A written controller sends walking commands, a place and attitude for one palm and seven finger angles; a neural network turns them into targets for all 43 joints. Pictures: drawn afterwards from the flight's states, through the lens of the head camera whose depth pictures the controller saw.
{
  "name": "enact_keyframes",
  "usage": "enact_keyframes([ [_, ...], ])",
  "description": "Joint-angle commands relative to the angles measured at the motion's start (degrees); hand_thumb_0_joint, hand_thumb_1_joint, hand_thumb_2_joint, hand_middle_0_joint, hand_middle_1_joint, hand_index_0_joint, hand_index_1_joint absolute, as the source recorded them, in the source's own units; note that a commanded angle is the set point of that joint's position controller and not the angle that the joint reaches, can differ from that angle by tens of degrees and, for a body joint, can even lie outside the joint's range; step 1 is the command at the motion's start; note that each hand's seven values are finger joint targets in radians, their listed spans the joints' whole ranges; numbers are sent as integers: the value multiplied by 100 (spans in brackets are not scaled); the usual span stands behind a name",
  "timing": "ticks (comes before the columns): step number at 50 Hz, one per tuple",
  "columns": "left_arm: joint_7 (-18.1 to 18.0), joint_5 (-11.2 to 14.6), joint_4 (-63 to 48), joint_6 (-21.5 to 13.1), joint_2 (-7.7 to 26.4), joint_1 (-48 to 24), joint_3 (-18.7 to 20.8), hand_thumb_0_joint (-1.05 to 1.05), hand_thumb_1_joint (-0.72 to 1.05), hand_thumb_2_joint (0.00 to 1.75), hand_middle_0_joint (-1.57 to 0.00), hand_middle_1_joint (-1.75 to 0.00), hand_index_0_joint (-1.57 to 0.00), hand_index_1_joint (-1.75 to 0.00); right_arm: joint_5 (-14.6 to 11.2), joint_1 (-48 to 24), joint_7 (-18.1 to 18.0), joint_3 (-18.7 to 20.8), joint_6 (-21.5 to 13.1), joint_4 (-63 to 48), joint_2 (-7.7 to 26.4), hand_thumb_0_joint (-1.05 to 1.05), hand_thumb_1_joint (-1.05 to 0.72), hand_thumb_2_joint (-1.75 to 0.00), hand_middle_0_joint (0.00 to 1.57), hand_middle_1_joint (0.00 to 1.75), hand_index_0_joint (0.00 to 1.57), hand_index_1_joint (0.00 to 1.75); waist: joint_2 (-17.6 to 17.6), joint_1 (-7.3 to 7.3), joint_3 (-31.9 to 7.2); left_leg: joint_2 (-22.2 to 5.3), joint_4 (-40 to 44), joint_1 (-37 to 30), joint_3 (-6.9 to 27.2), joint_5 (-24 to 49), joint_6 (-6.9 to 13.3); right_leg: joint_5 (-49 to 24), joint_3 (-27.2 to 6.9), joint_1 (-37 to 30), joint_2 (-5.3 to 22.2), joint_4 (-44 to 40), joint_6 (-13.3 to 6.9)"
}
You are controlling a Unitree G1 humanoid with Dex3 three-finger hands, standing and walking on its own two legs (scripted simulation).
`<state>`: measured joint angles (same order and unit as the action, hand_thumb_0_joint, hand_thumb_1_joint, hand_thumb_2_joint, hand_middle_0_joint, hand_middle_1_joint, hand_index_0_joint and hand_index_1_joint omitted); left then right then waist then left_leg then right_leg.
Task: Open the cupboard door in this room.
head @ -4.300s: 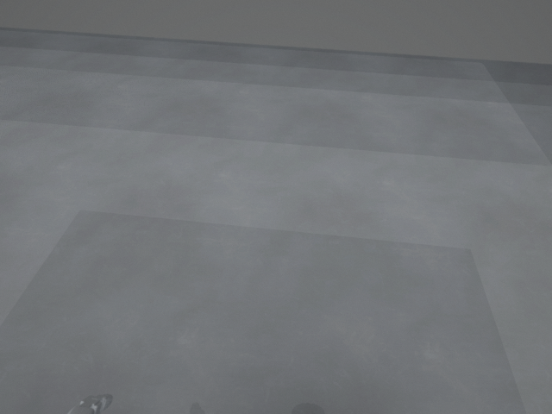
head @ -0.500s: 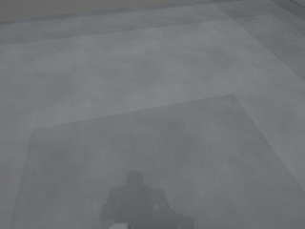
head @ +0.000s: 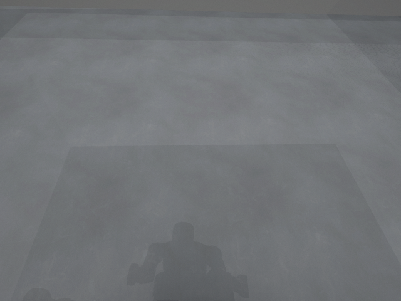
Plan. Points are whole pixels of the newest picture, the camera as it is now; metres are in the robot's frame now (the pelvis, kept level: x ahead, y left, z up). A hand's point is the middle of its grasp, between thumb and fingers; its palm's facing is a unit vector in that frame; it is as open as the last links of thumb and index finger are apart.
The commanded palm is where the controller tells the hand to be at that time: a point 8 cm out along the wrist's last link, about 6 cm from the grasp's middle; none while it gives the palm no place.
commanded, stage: turn or walk to find it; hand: left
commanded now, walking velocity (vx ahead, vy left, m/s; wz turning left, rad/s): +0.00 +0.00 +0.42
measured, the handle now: out of the picture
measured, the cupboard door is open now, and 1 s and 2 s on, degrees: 0 0 0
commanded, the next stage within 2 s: none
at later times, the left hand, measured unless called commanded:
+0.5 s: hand out of the picture -0.03 +0.15 -0.16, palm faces +0.27 -0.93 -0.26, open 7.4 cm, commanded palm none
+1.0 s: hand out of the picture -0.09 +0.20 -0.16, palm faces +0.44 -0.85 -0.28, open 7.4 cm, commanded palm none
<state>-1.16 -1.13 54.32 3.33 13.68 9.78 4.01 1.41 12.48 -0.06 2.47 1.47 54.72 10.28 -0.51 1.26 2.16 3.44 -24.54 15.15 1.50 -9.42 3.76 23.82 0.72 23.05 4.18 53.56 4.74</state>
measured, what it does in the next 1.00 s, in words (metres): steps on the spot, turning left: right foot, then left foot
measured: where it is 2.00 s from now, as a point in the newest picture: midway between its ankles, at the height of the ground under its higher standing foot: outside the picture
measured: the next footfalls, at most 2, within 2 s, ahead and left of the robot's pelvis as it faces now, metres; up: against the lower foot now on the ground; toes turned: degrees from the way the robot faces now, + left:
right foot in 0.16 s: +0.02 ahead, -0.14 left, +0.00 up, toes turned +2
left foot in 0.64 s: -0.06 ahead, +0.10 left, +0.00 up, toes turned +23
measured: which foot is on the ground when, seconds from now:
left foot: down 0.00-0.18, up 0.20-0.62, down 0.64-1.00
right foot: up 0.00-0.14, down 0.16-0.66, up 0.68-1.00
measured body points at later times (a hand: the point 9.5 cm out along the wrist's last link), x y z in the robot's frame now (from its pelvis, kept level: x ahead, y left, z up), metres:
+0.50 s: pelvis -0.04 -0.05 +0.00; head -0.01 -0.07 +0.45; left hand -0.04 +0.20 -0.14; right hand +0.06 -0.30 -0.16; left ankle -0.09 +0.11 -0.67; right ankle -0.02 -0.14 -0.74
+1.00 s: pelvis -0.07 -0.02 +0.00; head -0.05 -0.01 +0.45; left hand -0.11 +0.25 -0.14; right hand +0.10 -0.21 -0.15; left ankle -0.09 +0.09 -0.74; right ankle -0.03 -0.16 -0.69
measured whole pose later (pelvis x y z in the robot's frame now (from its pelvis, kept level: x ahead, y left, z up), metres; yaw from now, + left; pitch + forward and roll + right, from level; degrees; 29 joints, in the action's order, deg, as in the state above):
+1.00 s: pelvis -0.07 -0.02 +0.00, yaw +25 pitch +0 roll +0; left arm -1.0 -1.1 54.1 3.1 13.8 10.7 3.9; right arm 1.4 10.1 0.3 2.4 1.8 54.0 11.0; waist -0.3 0.3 3.1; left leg 1.9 -26.0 14.5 1.4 -11.2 1.4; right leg 24.5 1.5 22.7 4.7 52.1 4.5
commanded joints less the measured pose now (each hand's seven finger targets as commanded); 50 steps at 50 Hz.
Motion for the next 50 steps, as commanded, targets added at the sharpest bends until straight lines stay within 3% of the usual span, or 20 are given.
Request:
enact_keyframes([
  [1,-24,46,-540,-127,281,-105,37,0,90,90,-20,-30,-20,-30,23,280,-94,337,-45,-284,1229,0,-90,-90,20,30,20,30,791,98,-387,-1658,749,-542,2046,852,690,235,-62,78,-102,-669,-75],
  [5,-48,71,-459,-167,310,361,41,0,90,90,-20,-30,-20,-30,12,75,-49,371,-5,-350,1216,0,-90,-90,20,30,20,30,858,-110,-482,-1340,603,14,2052,512,476,-340,50,-875,-304,-1886,-193],
  [7,-77,62,-385,-225,445,718,96,0,90,90,-20,-30,-20,-30,-34,-3,-15,368,19,-403,1040,0,-90,-90,20,30,20,30,487,-298,-562,-948,259,815,1752,-240,88,-990,-37,-2010,-100,-3209,-299],
  [8,-115,-18,-418,-278,842,797,178,0,90,90,-20,-30,-20,-30,-79,87,15,335,30,-461,742,0,-90,-90,20,30,20,30,-650,-335,-608,-380,-788,1725,1106,-1042,-268,-352,-1117,-2623,958,-3846,-652],
  [9,-127,-63,-554,-277,1246,635,234,0,90,90,-20,-30,-20,-30,-58,0,5,321,30,-609,637,0,-90,-90,20,30,20,30,-1735,-381,-261,208,-2255,2240,188,-2033,-559,-247,-2367,-2083,2240,-4257,-1255],
  [10,-147,-5,-665,-239,1147,338,196,0,90,90,-20,-30,-20,-30,10,-63,14,418,79,-553,923,0,-90,-90,20,30,20,30,-1051,-296,-181,-59,-3249,1810,383,-2097,-525,-386,-2037,-1165,2387,-4274,-1469],
  [12,-134,24,-751,-320,722,-265,122,0,90,90,-20,-30,-20,-30,29,213,63,420,191,-262,839,0,-90,-90,20,30,20,30,-860,58,211,-250,-4085,1729,365,-1434,-555,-644,-1159,-754,1580,-4186,-1180],
  [14,-98,34,-704,-380,505,-252,28,0,90,90,-20,-30,-20,-30,16,447,95,384,199,-112,736,0,-90,-90,20,30,20,30,-658,137,218,-317,-4454,1771,163,-994,-664,-1590,-373,-972,1200,-3850,-1037],
  [19,-108,-1,-445,-419,567,446,49,0,90,90,-20,-30,-20,-30,-1,82,85,343,204,-160,691,0,-90,-90,20,30,20,30,-863,-152,29,-511,-4082,1846,3,-1069,-835,-2430,-143,-1646,1360,-3606,-1152],
  [25,-81,-79,-209,-375,835,856,132,0,90,90,-20,-30,-20,-30,-67,-519,77,213,131,-303,557,0,-90,-90,20,30,20,30,-1086,-420,-141,-508,-2321,1184,-429,-1723,-790,-3695,2,-1978,1549,-3132,-1297],
  [29,-71,-65,-142,-330,989,748,178,0,90,90,-20,-30,-20,-30,-102,-267,46,176,53,-250,601,0,-90,-90,20,30,20,30,-1217,-267,-432,-405,-1095,287,-687,-1195,-662,-3920,247,-1821,1566,-2637,-1098],
  [31,-48,17,-174,-282,864,668,159,0,90,90,-20,-30,-20,-30,-78,86,52,224,-33,-172,869,0,-90,-90,20,30,20,30,-499,-17,-663,-592,231,-899,-493,199,-532,-3106,675,-1170,1265,-1765,-616],
  [32,-25,58,-301,-243,563,786,118,0,90,90,-20,-30,-20,-30,-33,235,31,339,-97,-199,1393,0,-90,-90,20,30,20,30,940,54,-889,-1815,439,-1802,1051,1703,-45,-1100,983,102,636,-726,-214],
  [33,-27,33,-492,-209,307,455,-11,0,90,90,-20,-30,-20,-30,-53,515,-11,424,-60,-134,1755,0,-90,-90,20,30,20,30,1745,222,-746,-2684,450,-1741,1877,3499,624,1375,720,827,238,192,-27],
  [34,-46,8,-517,-153,452,317,27,0,90,90,-20,-30,-20,-30,-25,520,-20,408,-20,-87,1713,0,-90,-90,20,30,20,30,1125,233,-694,-2723,365,-1323,1435,2889,838,1274,341,601,314,753,-137],
  [35,-57,-15,-412,-97,402,204,32,0,90,90,-20,-30,-20,-30,-16,295,-66,348,-50,-116,1518,0,-90,-90,20,30,20,30,1475,173,-470,-2333,581,-878,1323,2246,656,933,129,679,367,891,-133],
  [37,13,0,-304,-99,491,190,90,0,90,90,-20,-30,-20,-30,-12,-261,-108,250,-42,-300,1281,0,-90,-90,20,30,20,30,1187,-6,1,-1915,692,-446,1045,1477,485,240,73,717,336,1094,-101],
  [40,63,-1,-185,-123,471,435,85,0,90,90,-20,-30,-20,-30,-45,-325,-104,231,-98,-366,1231,0,-90,-90,20,30,20,30,876,-115,-145,-1612,714,-579,788,1499,389,-162,137,608,229,976,-28],
  [46,25,14,-402,-113,396,139,68,0,90,90,-20,-30,-20,-30,-16,-38,-80,296,-67,-371,1258,0,-90,-90,20,30,20,30,871,38,-228,-1678,758,-710,1312,982,585,52,81,506,104,134,17],
  [50,3,53,-545,-176,302,42,23,0,90,90,-20,-30,-20,-30,19,-2,-62,335,-26,-387,1282,0,-90,-90,20,30,20,30,1011,62,-342,-1642,502,-548,1641,1410,626,245,113,-75,-97,-964,-68],
])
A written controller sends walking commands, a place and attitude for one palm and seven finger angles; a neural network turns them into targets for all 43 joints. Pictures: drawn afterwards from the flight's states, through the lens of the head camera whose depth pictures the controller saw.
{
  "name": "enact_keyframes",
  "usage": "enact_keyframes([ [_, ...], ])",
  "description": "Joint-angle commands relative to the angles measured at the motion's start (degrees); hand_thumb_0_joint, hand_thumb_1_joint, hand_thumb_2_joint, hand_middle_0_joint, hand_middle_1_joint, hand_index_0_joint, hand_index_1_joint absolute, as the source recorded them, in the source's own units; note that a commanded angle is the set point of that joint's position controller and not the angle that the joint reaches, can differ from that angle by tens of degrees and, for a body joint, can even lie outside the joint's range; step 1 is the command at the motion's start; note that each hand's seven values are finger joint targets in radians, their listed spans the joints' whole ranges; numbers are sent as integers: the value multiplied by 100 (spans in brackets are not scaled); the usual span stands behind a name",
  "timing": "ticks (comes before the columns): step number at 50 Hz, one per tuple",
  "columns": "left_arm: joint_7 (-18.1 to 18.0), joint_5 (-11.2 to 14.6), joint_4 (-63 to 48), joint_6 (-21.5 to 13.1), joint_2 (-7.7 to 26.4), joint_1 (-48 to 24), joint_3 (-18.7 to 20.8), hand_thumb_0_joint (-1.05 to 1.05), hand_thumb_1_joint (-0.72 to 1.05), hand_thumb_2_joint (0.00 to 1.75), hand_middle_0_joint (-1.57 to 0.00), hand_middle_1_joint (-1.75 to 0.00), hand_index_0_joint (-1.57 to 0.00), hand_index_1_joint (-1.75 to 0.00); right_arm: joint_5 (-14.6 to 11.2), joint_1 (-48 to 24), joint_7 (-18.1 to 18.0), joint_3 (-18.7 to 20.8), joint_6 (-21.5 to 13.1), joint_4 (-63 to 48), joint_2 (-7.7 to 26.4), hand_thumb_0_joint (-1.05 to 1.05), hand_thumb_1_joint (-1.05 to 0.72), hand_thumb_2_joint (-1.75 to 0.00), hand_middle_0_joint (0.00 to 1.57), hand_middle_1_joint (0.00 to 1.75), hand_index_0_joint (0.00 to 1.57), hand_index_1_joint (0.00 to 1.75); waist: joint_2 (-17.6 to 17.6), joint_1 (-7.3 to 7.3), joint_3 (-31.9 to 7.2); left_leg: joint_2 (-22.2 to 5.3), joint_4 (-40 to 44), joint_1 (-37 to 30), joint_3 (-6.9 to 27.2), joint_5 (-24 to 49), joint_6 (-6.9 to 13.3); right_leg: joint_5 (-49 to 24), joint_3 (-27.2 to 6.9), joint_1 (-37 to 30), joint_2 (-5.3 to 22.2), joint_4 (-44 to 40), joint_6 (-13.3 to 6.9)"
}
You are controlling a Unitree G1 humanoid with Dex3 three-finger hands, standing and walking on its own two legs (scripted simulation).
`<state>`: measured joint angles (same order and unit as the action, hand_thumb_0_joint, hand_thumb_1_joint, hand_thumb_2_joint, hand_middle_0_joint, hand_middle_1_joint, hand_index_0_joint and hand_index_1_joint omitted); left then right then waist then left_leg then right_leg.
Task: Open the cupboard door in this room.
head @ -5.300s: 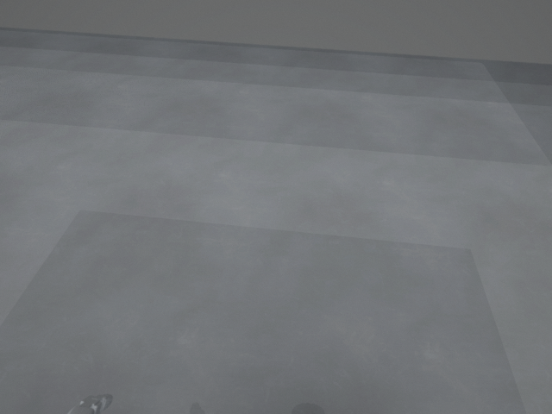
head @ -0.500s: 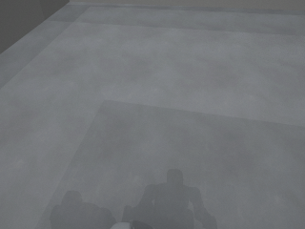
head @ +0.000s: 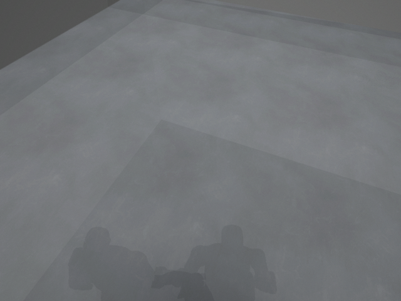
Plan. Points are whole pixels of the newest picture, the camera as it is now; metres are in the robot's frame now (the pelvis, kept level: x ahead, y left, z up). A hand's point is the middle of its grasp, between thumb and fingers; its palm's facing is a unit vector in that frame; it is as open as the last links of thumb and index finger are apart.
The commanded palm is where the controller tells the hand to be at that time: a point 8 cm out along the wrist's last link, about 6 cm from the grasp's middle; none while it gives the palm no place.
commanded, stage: turn or walk to find it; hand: left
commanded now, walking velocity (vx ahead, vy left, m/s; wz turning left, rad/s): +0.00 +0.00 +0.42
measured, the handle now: out of the picture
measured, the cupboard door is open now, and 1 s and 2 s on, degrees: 0 0 0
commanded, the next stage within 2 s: none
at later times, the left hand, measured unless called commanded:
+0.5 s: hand out of the picture -0.03 +0.16 -0.16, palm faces +0.27 -0.92 -0.27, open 7.3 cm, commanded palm none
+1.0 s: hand out of the picture -0.09 +0.22 -0.16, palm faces +0.45 -0.86 -0.26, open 7.4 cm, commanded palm none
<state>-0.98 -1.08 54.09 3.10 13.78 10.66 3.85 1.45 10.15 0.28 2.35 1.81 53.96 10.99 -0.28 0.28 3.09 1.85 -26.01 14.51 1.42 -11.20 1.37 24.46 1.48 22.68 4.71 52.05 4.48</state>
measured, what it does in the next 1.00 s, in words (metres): steps on the spot, turning left: right foot, then left foot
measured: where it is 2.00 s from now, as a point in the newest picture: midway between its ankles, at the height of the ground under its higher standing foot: outside the picture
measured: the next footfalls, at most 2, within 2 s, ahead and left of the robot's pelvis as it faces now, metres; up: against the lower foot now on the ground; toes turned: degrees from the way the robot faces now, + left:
right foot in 0.10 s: +0.03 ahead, -0.13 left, +0.00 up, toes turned -1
left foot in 0.64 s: -0.05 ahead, +0.10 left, +0.00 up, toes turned +23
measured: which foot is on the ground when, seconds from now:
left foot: down 0.00-0.12, up 0.14-0.62, down 0.64-1.00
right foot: up 0.00-0.08, down 0.10-0.64, up 0.66-1.00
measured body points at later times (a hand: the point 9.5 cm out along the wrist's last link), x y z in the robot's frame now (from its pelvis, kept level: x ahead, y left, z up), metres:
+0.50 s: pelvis -0.03 -0.04 +0.00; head +0.00 -0.06 +0.45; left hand -0.04 +0.21 -0.14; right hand +0.06 -0.29 -0.16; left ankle -0.08 +0.11 -0.68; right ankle -0.01 -0.13 -0.74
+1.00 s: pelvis -0.07 -0.01 +0.00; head -0.05 +0.01 +0.45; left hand -0.11 +0.26 -0.14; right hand +0.09 -0.20 -0.14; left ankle -0.09 +0.09 -0.74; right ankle -0.03 -0.16 -0.68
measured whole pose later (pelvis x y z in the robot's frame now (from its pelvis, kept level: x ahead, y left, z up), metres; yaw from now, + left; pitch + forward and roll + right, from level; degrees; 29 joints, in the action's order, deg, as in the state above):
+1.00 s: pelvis -0.07 -0.01 +0.00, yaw +25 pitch +0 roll +0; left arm -1.1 -1.1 54.7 3.2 13.7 10.1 3.7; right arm 1.3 11.4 0.1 2.3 1.5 54.4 10.6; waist -0.5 0.6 2.9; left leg 2.7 -24.8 14.5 1.2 -10.6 2.8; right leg 23.7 1.0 23.7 4.7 54.8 4.9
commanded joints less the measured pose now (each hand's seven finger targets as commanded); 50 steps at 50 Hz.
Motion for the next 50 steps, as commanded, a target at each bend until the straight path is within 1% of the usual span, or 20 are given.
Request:
enact_keyframes([
  [1,-21,66,-505,-170,277,90,43,0,90,90,-20,-30,-20,-30,20,178,-89,357,-52,-332,1216,0,-90,-90,20,30,20,30,946,93,-531,-1427,563,-401,1670,1658,830,51,70,-292,-220,-1157,-63],
  [3,-31,81,-427,-223,312,430,56,0,90,90,-20,-30,-20,-30,-9,100,-74,376,-44,-363,1199,0,-90,-90,20,30,20,30,854,-87,-704,-1198,254,-74,1605,1567,635,-706,154,-1028,-308,-2154,-96],
  [4,-54,64,-369,-266,417,652,87,0,90,90,-20,-30,-20,-30,-47,50,-58,371,-44,-390,1080,0,-90,-90,20,30,20,30,557,-213,-765,-974,-43,409,1448,1053,402,-1267,73,-1710,-150,-2927,-125],
  [5,-92,-15,-368,-335,852,784,164,0,90,90,-20,-30,-20,-30,-106,148,-20,329,-41,-430,757,0,-90,-90,20,30,20,30,-552,-273,-878,-416,-923,1403,921,-141,19,-1158,-935,-2574,850,-3562,-410],
  [6,-110,-65,-427,-348,1302,759,247,0,90,90,-20,-30,-20,-30,-74,37,-22,281,-42,-604,529,0,-90,-90,20,30,20,30,-1862,-339,-588,264,-2234,2132,107,-2037,-325,-1836,-2188,-2348,2165,-3735,-1032],
  [7,-123,-13,-521,-309,1222,633,200,0,90,90,-20,-30,-20,-30,-25,-23,-22,366,24,-572,825,0,-90,-90,20,30,20,30,-1236,-323,-533,-1,-3229,1861,398,-2121,-280,-1748,-1902,-1539,2319,-3733,-1332],
  [8,-140,4,-589,-354,920,176,193,0,90,90,-20,-30,-20,-30,15,185,-4,393,98,-379,850,0,-90,-90,20,30,20,30,-1501,-86,-300,-132,-3731,1835,586,-1729,-277,-1212,-1570,-1108,1918,-3914,-1231],
  [10,-118,28,-702,-327,659,-287,80,0,90,90,-20,-30,-20,-30,5,433,52,404,152,-121,769,0,-90,-90,20,30,20,30,-779,176,37,-222,-4299,1826,341,-1113,-362,-1335,-779,-912,1390,-3760,-966],
  [12,-99,22,-642,-388,512,-168,30,0,90,90,-20,-30,-20,-30,-2,574,72,371,163,-7,670,0,-90,-90,20,30,20,30,-822,156,38,-257,-4442,1848,147,-759,-479,-2034,-195,-1133,1174,-3587,-914],
  [19,-125,-24,-360,-392,643,495,79,0,90,90,-20,-30,-20,-30,-15,121,51,302,177,-50,610,0,-90,-90,20,30,20,30,-844,-154,-79,-467,-3631,1790,-86,-1061,-625,-2581,-58,-1719,1506,-3445,-1176],
  [26,-94,-83,-180,-318,928,651,174,0,90,90,-20,-30,-20,-30,-94,-193,41,179,65,-168,480,0,-90,-90,20,30,20,30,-1147,-324,-380,-393,-1796,843,-586,-1523,-468,-3423,153,-1819,1693,-2939,-1277],
  [29,-73,-39,-141,-281,955,479,194,0,90,90,-20,-30,-20,-30,-86,181,17,178,-3,-111,568,0,-90,-90,20,30,20,30,-991,-53,-564,-357,-574,-7,-723,-627,-372,-3093,472,-1474,1595,-2425,-954],
  [30,-64,2,-157,-246,863,409,176,0,90,90,-20,-30,-20,-30,-84,403,34,212,-51,-68,717,0,-90,-90,20,30,20,30,-479,103,-674,-483,214,-681,-514,97,-298,-2593,699,-1035,1416,-1833,-675],
  [31,-44,53,-292,-194,559,522,145,0,90,90,-20,-30,-20,-30,-35,571,11,326,-113,-83,1240,0,-90,-90,20,30,20,30,1022,188,-759,-1579,678,-1355,1017,1109,131,-850,1013,132,730,-730,-243],
  [32,-36,33,-508,-145,287,240,11,0,90,90,-20,-30,-20,-30,-35,772,-39,409,-83,-63,1657,0,-90,-90,20,30,20,30,1939,322,-564,-2490,894,-1248,2021,2549,752,1301,769,939,229,272,0],
  [33,-44,-1,-518,-95,449,60,37,0,90,90,-20,-30,-20,-30,-13,774,-53,400,-46,-10,1645,0,-90,-90,20,30,20,30,1246,344,-561,-2615,810,-905,1708,2152,1016,1172,304,743,298,852,-119],
  [35,-12,-23,-357,-38,467,-34,94,0,90,90,-20,-30,-20,-30,-11,161,-132,307,-70,-155,1307,0,-90,-90,20,30,20,30,1421,145,-187,-1963,1008,-360,1375,884,747,419,54,899,335,1192,-95],
  [38,52,-27,-182,-80,465,211,98,0,90,90,-20,-30,-20,-30,-34,-74,-146,225,-129,-281,1143,0,-90,-90,20,30,20,30,836,1,-149,-1520,978,-427,975,1224,607,-253,23,837,211,1258,-24],
  [45,4,2,-306,-105,431,20,83,0,90,90,-20,-30,-20,-30,-47,373,-136,284,-146,-230,1130,0,-90,-90,20,30,20,30,743,137,-495,-1501,848,-1005,1292,1707,781,-178,-61,778,85,642,92],
  [50,-25,37,-491,-117,312,-219,36,0,90,90,-20,-30,-20,-30,5,414,-116,337,-82,-236,1156,0,-90,-90,20,30,20,30,853,204,-462,-1532,769,-696,1742,1405,906,174,-64,332,-76,-291,10],
])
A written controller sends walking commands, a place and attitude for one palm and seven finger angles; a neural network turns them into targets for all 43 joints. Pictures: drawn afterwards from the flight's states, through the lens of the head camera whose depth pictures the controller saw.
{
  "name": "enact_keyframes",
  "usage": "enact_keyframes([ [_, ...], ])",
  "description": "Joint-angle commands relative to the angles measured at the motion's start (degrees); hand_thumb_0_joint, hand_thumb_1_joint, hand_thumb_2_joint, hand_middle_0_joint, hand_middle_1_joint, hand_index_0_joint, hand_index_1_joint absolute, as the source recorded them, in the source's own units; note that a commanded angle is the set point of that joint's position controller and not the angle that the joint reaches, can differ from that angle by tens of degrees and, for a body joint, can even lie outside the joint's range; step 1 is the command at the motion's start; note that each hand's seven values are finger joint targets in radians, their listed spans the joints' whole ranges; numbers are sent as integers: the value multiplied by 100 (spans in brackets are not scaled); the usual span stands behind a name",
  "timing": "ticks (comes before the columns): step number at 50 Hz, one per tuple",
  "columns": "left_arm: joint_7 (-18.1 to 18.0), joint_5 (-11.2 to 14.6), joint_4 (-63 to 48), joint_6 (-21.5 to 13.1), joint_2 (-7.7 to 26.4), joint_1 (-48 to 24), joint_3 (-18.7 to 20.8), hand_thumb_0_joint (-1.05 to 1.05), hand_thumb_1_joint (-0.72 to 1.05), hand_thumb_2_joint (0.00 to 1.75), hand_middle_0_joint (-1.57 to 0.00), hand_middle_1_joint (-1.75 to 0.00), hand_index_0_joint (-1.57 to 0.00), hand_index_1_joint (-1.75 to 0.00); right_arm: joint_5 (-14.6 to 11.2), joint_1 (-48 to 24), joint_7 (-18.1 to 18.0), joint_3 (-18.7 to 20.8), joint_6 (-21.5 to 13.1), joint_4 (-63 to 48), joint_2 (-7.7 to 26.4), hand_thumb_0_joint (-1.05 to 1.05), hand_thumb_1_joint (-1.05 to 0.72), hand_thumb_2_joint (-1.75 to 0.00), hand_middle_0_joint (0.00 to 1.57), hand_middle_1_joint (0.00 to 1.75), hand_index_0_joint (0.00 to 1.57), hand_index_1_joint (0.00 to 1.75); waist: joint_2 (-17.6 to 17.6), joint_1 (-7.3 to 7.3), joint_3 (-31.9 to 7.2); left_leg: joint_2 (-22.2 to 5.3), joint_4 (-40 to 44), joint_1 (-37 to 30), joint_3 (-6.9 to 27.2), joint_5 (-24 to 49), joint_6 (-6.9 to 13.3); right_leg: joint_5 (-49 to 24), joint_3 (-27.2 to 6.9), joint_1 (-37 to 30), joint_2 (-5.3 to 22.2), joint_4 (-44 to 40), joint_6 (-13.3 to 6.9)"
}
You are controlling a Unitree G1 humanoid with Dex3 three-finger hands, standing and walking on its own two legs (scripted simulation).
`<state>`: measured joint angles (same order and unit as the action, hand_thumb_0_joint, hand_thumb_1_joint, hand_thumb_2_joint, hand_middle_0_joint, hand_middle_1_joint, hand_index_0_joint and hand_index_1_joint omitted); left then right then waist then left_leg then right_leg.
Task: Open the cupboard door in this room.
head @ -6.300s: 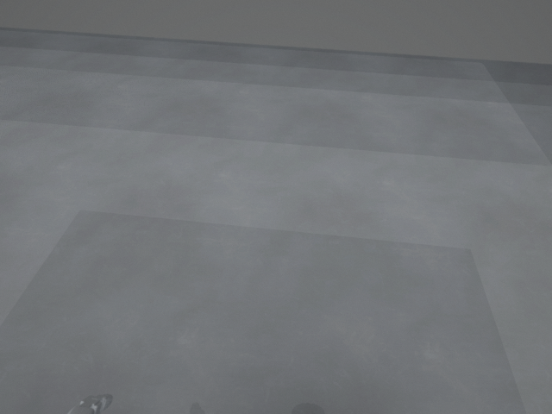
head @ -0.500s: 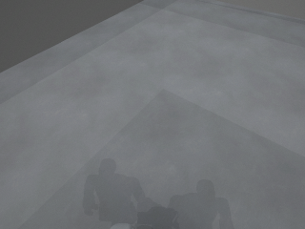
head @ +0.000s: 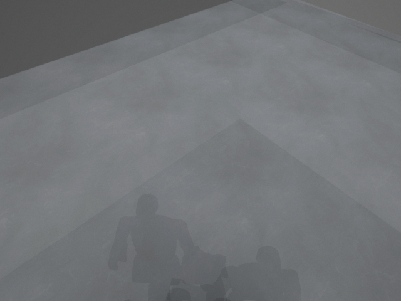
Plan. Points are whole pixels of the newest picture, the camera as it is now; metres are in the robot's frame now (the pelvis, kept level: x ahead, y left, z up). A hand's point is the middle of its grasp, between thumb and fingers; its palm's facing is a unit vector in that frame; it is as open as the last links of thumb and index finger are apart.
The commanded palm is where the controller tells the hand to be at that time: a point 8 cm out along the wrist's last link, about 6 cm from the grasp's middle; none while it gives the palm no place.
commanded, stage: turn or walk to find it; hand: left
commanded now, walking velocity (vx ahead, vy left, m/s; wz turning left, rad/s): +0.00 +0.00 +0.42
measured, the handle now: out of the picture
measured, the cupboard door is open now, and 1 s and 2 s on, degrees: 0 0 0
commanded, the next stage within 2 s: none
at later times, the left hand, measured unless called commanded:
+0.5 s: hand out of the picture -0.02 +0.15 -0.16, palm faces +0.26 -0.93 -0.27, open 7.3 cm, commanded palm none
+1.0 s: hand out of the picture -0.07 +0.22 -0.16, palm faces +0.44 -0.86 -0.26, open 7.4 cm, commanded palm none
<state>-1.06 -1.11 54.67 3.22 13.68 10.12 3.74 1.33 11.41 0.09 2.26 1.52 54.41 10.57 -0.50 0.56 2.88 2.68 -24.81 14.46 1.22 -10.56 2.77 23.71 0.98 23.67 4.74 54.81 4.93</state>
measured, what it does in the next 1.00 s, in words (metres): steps on the spot, turning left: right foot, then left foot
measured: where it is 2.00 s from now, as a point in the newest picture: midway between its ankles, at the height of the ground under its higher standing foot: outside the picture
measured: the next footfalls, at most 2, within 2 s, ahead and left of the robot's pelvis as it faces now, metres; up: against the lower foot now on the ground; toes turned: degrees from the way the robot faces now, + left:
right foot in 0.14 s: +0.02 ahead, -0.14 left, +0.00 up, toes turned +1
left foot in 0.64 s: -0.04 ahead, +0.10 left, +0.00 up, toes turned +23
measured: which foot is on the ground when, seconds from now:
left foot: down 0.00-0.16, up 0.18-0.62, down 0.64-1.00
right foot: up 0.00-0.12, down 0.14-0.64, up 0.66-1.00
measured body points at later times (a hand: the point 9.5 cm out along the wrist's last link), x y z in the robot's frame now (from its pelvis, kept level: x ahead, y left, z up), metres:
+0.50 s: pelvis -0.03 -0.05 +0.00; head +0.00 -0.06 +0.45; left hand -0.03 +0.20 -0.14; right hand +0.07 -0.30 -0.16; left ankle -0.08 +0.11 -0.67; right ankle -0.02 -0.14 -0.74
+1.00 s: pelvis -0.06 -0.01 +0.00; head -0.04 +0.01 +0.45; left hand -0.09 +0.26 -0.14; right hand +0.11 -0.20 -0.14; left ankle -0.08 +0.09 -0.74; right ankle -0.01 -0.16 -0.69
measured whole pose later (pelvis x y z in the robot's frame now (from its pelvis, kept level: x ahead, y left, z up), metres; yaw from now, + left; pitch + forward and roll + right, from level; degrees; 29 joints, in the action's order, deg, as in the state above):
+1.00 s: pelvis -0.06 -0.01 +0.00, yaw +25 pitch +0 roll +0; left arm -1.1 -1.0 54.2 3.2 13.8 9.7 3.5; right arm 1.4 10.8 0.2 2.1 1.6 54.3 10.7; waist -0.5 0.4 3.2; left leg 2.3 -25.8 13.8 1.2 -11.6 2.4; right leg 24.2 1.1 23.6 4.9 54.2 4.8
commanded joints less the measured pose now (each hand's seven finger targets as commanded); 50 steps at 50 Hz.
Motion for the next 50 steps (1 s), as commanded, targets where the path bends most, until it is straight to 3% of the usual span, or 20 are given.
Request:
enact_keyframes([
  [1,-17,46,-561,-143,273,-171,38,0,90,90,-20,-30,-20,-30,29,288,-96,350,-46,-290,1205,0,-90,-90,20,30,20,30,902,175,-465,-1570,604,-591,1825,1425,753,272,8,37,-139,-848,-61],
  [4,-41,88,-487,-192,280,237,46,0,90,90,-20,-30,-20,-30,19,142,-71,371,-24,-327,1192,0,-90,-90,20,30,20,30,848,-35,-598,-1372,364,-47,1888,1396,611,-321,97,-893,-320,-1974,-150],
  [6,-65,62,-407,-286,499,626,97,0,90,90,-20,-30,-20,-30,-46,87,-40,362,-27,-372,1008,0,-90,-90,20,30,20,30,280,-240,-816,-889,-199,733,1531,674,157,-1235,-87,-2148,-8,-3442,-234],
  [7,-115,-27,-413,-338,969,749,199,0,90,90,-20,-30,-20,-30,-97,170,-5,312,-28,-451,631,0,-90,-90,20,30,20,30,-1075,-302,-834,-203,-1267,1860,769,-787,-249,-968,-1372,-2881,1283,-3926,-648],
  [8,-123,-36,-513,-319,1275,634,223,0,90,90,-20,-30,-20,-30,-51,8,-21,330,-5,-573,675,0,-90,-90,20,30,20,30,-1646,-363,-558,161,-2574,2098,228,-2162,-448,-1394,-2196,-2143,2311,-4105,-1243],
  [9,-134,-8,-622,-290,1130,395,182,0,90,90,-20,-30,-20,-30,-4,-24,5,392,59,-527,855,0,-90,-90,20,30,20,30,-925,-260,-388,-59,-3497,1874,432,-2029,-411,-1179,-1781,-1408,2240,-4117,-1448],
  [10,-166,10,-659,-322,898,54,188,0,90,90,-20,-30,-20,-30,13,70,25,413,150,-428,836,0,-90,-90,20,30,20,30,-1316,-88,-188,-196,-3878,1914,532,-1811,-411,-911,-1520,-1096,1928,-4208,-1310],
  [12,-109,28,-713,-362,591,-265,54,0,90,90,-20,-30,-20,-30,25,325,71,406,178,-155,764,0,-90,-90,20,30,20,30,-758,138,132,-292,-4418,1912,328,-1141,-518,-1539,-700,-1049,1336,-3966,-1061],
  [14,-93,33,-644,-416,502,-28,18,0,90,90,-20,-30,-20,-30,8,457,80,371,171,-58,659,0,-90,-90,20,30,20,30,-776,98,-25,-295,-4471,1963,186,-910,-633,-2472,-222,-1472,1138,-3721,-986],
  [19,-107,-8,-453,-416,618,406,61,0,90,90,-20,-30,-20,-30,0,127,66,337,203,-104,668,0,-90,-90,20,30,20,30,-891,-85,-95,-475,-4070,1874,31,-1022,-764,-2783,-39,-1779,1366,-3635,-1150],
  [26,-80,-86,-266,-343,937,705,169,0,90,90,-20,-30,-20,-30,-73,-448,67,198,103,-272,535,0,-90,-90,20,30,20,30,-1112,-339,-244,-443,-2084,1031,-495,-1579,-653,-3634,148,-1939,1568,-3158,-1297],
  [28,-74,-74,-228,-325,998,640,195,0,90,90,-20,-30,-20,-30,-89,-268,49,179,52,-252,567,0,-90,-90,20,30,20,30,-1203,-247,-448,-404,-1415,636,-606,-1313,-582,-3781,246,-1962,1582,-2871,-1201],
  [30,-56,-18,-211,-282,973,495,185,0,90,90,-20,-30,-20,-30,-79,36,53,200,-1,-196,708,0,-90,-90,20,30,20,30,-892,-24,-582,-411,-238,-274,-615,-274,-501,-3233,587,-1515,1406,-2309,-823],
  [31,-41,34,-282,-246,816,544,160,0,90,90,-20,-30,-20,-30,-56,279,54,266,-63,-155,1013,0,-90,-90,20,30,20,30,-54,119,-817,-817,267,-1100,-109,688,-335,-2406,860,-868,1125,-1513,-513],
  [32,-11,68,-480,-219,428,584,79,0,90,90,-20,-30,-20,-30,-20,487,27,398,-110,-172,1599,0,-90,-90,20,30,20,30,1680,205,-873,-2295,392,-1851,1790,2795,311,563,1031,673,363,-366,-75],
  [33,-47,18,-591,-157,416,214,-5,0,90,90,-20,-30,-20,-30,-40,757,-16,434,-51,-63,1796,0,-90,-90,20,30,20,30,1569,369,-858,-2696,393,-1482,1873,3563,820,1505,489,674,214,387,-82],
  [34,-54,7,-537,-108,455,123,25,0,90,90,-20,-30,-20,-30,-22,600,-61,384,-51,-43,1623,0,-90,-90,20,30,20,30,1237,295,-731,-2494,441,-1267,1510,3097,842,1202,222,680,292,734,-131],
  [37,19,10,-341,-102,522,106,88,0,90,90,-20,-30,-20,-30,-14,-135,-127,250,-72,-270,1242,0,-90,-90,20,30,20,30,1177,48,-237,-1789,578,-635,1024,2153,578,197,39,706,263,1049,-86],
  [40,49,9,-250,-119,508,291,75,0,90,90,-20,-30,-20,-30,-43,-120,-123,234,-123,-328,1216,0,-90,-90,20,30,20,30,773,-19,-379,-1583,633,-747,873,2117,533,-126,65,607,175,901,-23],
  [50,-13,46,-577,-138,334,-204,24,0,90,90,-20,-30,-20,-30,19,222,-84,339,-52,-303,1240,0,-90,-90,20,30,20,30,930,160,-378,-1610,575,-569,1685,1593,749,245,24,97,-87,-660,-38],
])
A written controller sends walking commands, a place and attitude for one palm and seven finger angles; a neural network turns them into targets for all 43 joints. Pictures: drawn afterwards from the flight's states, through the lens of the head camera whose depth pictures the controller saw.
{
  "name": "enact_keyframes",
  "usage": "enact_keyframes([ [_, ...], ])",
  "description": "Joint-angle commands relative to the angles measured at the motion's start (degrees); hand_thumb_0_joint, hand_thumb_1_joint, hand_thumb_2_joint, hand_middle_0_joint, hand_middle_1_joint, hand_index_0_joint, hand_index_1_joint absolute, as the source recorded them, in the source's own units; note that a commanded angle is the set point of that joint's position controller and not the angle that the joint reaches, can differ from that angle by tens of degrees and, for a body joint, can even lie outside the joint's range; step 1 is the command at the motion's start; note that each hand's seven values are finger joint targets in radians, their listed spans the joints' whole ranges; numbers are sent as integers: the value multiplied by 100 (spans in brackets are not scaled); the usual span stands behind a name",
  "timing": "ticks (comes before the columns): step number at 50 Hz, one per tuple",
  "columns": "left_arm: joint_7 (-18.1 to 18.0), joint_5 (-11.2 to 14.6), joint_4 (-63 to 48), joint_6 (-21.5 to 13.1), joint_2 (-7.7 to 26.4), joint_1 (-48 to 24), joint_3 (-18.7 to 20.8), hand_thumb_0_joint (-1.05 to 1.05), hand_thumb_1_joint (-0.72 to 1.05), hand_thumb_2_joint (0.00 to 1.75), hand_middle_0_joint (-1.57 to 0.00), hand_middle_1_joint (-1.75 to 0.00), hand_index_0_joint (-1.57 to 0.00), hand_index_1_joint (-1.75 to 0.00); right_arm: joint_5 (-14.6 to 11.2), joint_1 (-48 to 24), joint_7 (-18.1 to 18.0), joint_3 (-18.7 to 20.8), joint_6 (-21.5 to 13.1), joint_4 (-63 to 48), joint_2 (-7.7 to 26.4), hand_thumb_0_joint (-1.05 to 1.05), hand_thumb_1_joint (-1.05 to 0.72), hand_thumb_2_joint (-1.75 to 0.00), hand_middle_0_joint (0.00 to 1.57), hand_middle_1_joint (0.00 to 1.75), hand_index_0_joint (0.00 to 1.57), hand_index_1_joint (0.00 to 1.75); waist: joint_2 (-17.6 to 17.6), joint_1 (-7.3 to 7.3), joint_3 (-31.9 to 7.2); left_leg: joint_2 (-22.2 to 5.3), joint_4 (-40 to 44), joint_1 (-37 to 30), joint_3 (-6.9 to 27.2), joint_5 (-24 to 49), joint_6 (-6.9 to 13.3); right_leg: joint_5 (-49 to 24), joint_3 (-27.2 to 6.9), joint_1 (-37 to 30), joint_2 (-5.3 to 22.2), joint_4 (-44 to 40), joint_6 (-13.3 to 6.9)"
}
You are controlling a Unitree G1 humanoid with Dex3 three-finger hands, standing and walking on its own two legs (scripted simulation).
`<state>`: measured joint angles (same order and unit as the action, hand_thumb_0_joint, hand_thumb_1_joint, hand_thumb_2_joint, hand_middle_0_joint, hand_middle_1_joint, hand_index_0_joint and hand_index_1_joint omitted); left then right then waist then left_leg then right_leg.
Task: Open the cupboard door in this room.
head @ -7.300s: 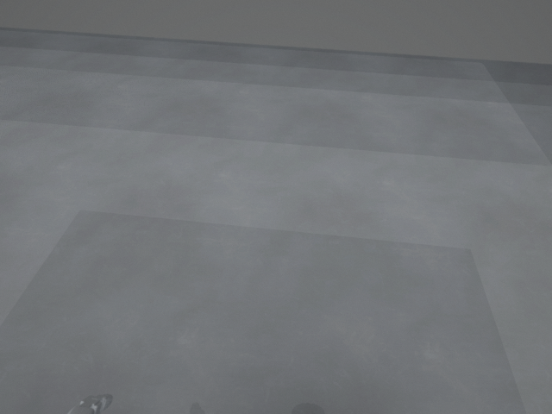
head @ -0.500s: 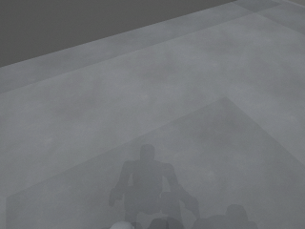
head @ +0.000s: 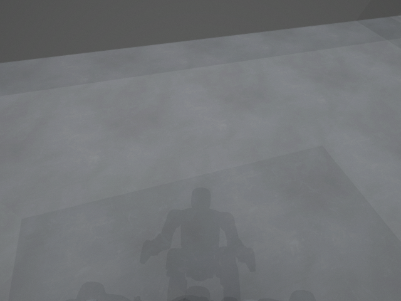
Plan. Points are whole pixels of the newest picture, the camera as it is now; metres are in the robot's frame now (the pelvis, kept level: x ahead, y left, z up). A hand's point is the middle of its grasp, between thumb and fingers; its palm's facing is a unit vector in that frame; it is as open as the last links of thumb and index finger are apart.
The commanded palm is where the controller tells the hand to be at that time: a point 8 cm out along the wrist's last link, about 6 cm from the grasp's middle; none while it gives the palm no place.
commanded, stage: turn or walk to find it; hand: left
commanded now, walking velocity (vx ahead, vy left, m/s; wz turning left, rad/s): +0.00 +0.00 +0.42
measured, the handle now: out of the picture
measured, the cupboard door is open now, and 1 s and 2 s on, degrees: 0 0 0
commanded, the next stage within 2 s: none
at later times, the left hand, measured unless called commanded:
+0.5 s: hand out of the picture -0.02 +0.15 -0.16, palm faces +0.26 -0.93 -0.27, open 7.4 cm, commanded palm none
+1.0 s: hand out of the picture -0.09 +0.22 -0.17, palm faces +0.45 -0.85 -0.25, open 7.4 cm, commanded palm none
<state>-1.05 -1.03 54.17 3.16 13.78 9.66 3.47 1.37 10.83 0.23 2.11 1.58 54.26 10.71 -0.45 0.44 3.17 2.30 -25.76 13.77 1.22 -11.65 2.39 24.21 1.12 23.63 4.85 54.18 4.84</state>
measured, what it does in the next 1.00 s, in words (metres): steps on the spot, turning left: right foot, then left foot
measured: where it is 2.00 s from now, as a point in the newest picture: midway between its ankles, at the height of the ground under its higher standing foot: outside the picture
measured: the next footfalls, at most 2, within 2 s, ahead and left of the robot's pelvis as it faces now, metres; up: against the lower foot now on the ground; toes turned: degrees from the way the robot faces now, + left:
right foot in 0.14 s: +0.03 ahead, -0.14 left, +0.00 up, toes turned +1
left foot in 0.64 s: -0.06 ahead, +0.10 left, +0.00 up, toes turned +23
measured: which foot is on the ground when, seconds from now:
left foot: down 0.00-0.14, up 0.16-0.62, down 0.64-1.00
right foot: up 0.00-0.12, down 0.14-0.64, up 0.66-1.00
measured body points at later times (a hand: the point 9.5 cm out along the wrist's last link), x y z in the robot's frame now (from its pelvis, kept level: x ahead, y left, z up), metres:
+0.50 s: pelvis -0.03 -0.05 +0.00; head +0.00 -0.06 +0.45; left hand -0.04 +0.20 -0.14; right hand +0.06 -0.30 -0.16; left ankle -0.09 +0.11 -0.67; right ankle -0.01 -0.14 -0.74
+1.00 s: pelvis -0.07 +0.00 +0.00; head -0.06 +0.02 +0.45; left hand -0.12 +0.27 -0.15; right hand +0.10 -0.19 -0.14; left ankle -0.09 +0.08 -0.74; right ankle -0.02 -0.16 -0.67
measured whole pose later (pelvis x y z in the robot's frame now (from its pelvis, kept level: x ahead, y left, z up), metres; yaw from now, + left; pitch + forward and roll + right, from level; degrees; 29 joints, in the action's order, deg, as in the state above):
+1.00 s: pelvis -0.07 +0.00 +0.00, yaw +25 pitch +0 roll -1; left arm -1.1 -1.1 55.0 3.2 14.4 10.0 3.7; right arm 1.2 11.5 0.1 2.0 1.3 54.6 10.2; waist -1.2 0.1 2.8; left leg 2.7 -24.4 12.6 1.2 -11.4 3.2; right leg 22.1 0.8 25.0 5.3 58.3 5.4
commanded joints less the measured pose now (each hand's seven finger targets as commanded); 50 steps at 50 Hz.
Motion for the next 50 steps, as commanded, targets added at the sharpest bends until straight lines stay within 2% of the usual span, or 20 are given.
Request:
enact_keyframes([
  [1,-19,51,-538,-142,288,-101,47,0,90,90,-20,-30,-20,-30,27,218,-95,360,-44,-311,1219,0,-90,-90,20,30,20,30,972,140,-409,-1529,636,-312,1732,1695,769,189,32,-155,-155,-894,-61],
  [5,-41,75,-421,-246,369,445,79,0,90,90,-20,-30,-20,-30,-25,85,-66,391,-28,-347,1161,0,-90,-90,20,30,20,30,742,-157,-698,-1131,100,314,1703,1467,436,-1033,141,-1507,-293,-2771,-149],
  [6,-68,46,-406,-301,566,626,122,0,90,90,-20,-30,-20,-30,-61,128,-43,375,-34,-373,967,0,-90,-90,20,30,20,30,241,-223,-818,-815,-273,860,1449,794,146,-1331,-200,-2234,113,-3421,-248],
  [7,-119,-41,-399,-356,1068,756,225,0,90,90,-20,-30,-20,-30,-102,214,-13,311,-45,-464,586,0,-90,-90,20,30,20,30,-1262,-285,-887,-55,-1406,1910,550,-815,-273,-1458,-1563,-2882,1486,-3774,-699],
  [8,-117,-35,-487,-333,1272,703,234,0,90,90,-20,-30,-20,-30,-49,31,-31,356,-11,-577,712,0,-90,-90,20,30,20,30,-1560,-360,-654,137,-2651,2007,257,-2147,-400,-1950,-2123,-2071,2337,-3910,-1279],
  [9,-134,-10,-559,-329,1063,432,212,0,90,90,-20,-30,-20,-30,-12,23,-13,412,72,-490,845,0,-90,-90,20,30,20,30,-1057,-233,-467,-66,-3487,1871,497,-1941,-377,-1584,-1716,-1470,2147,-3979,-1425],
  [10,-158,4,-616,-326,880,64,206,0,90,90,-20,-30,-20,-30,1,169,5,427,144,-387,837,0,-90,-90,20,30,20,30,-1239,-58,-290,-169,-3875,1904,530,-1705,-383,-1208,-1453,-1188,1886,-4066,-1315],
  [12,-105,18,-676,-350,616,-238,80,0,90,90,-20,-30,-20,-30,14,377,60,420,182,-141,744,0,-90,-90,20,30,20,30,-731,143,66,-280,-4402,1889,302,-1065,-480,-1529,-626,-1009,1344,-3870,-1059],
  [14,-96,13,-617,-394,536,-68,59,0,90,90,-20,-30,-20,-30,6,513,72,384,181,-62,677,0,-90,-90,20,30,20,30,-823,107,-37,-298,-4425,1923,166,-821,-584,-2048,-233,-1305,1182,-3736,-1004],
  [25,-83,-86,-228,-346,863,722,166,0,90,90,-20,-30,-20,-30,-69,-333,61,246,133,-238,561,0,-90,-90,20,30,20,30,-1109,-315,-241,-444,-2352,1241,-382,-1483,-639,-3130,48,-1862,1571,-3335,-1277],
  [28,-69,-88,-187,-312,1004,668,214,0,90,90,-20,-30,-20,-30,-100,-209,42,208,63,-245,558,0,-90,-90,20,30,20,30,-1171,-259,-492,-372,-1532,737,-588,-1356,-547,-3384,200,-1878,1630,-2998,-1238],
  [30,-60,-45,-163,-282,982,503,218,0,90,90,-20,-30,-20,-30,-94,109,36,215,2,-176,644,0,-90,-90,20,30,20,30,-945,-29,-626,-380,-381,-32,-608,-485,-478,-3050,491,-1570,1507,-2481,-923],
  [31,-48,14,-204,-244,857,552,199,0,90,90,-20,-30,-20,-30,-79,319,45,251,-60,-132,863,0,-90,-90,20,30,20,30,-302,97,-821,-571,333,-801,-339,313,-376,-2531,743,-1038,1282,-1803,-621],
  [32,-26,60,-364,-204,511,629,145,0,90,90,-20,-30,-20,-30,-31,507,18,384,-123,-150,1440,0,-90,-90,20,30,20,30,1387,195,-897,-1927,674,-1571,1459,1860,135,-359,1035,355,520,-631,-166],
  [33,-40,18,-518,-146,341,323,20,0,90,90,-20,-30,-20,-30,-48,716,-29,454,-64,-92,1778,0,-90,-90,20,30,20,30,1840,309,-784,-2604,688,-1394,1973,3269,685,1397,615,822,203,209,-39],
  [34,-41,8,-519,-100,469,188,51,0,90,90,-20,-30,-20,-30,-23,656,-55,426,-36,-80,1702,0,-90,-90,20,30,20,30,1243,311,-669,-2613,603,-1042,1595,2950,885,1154,281,691,284,699,-126],
  [35,-54,-10,-402,-54,411,152,74,0,90,90,-20,-30,-20,-30,-13,428,-107,367,-68,-107,1490,0,-90,-90,20,30,20,30,1603,224,-591,-2206,741,-741,1422,2475,691,828,57,713,313,851,-117],
  [37,14,-12,-280,-76,532,133,123,0,90,90,-20,-30,-20,-30,-20,-13,-148,267,-77,-236,1249,0,-90,-90,20,30,20,30,1221,68,-221,-1738,726,-638,1062,2293,489,81,-2,866,239,1146,-80],
  [40,48,-4,-142,-109,518,318,129,0,90,90,-20,-30,-20,-30,-64,15,-146,240,-138,-283,1177,0,-90,-90,20,30,20,30,719,-18,-327,-1497,780,-761,835,2378,422,-337,29,760,168,1174,-1],
  [50,-12,27,-487,-112,396,-258,77,0,90,90,-20,-30,-20,-30,-5,466,-122,331,-96,-217,1170,0,-90,-90,20,30,20,30,824,204,-353,-1586,790,-773,1738,1722,786,79,-88,547,-12,-18,40],
])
